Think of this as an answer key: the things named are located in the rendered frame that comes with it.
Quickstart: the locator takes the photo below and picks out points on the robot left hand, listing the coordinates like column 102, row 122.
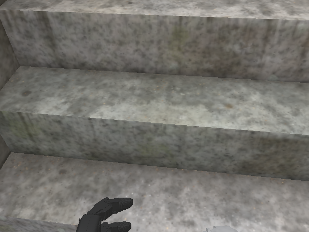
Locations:
column 105, row 208

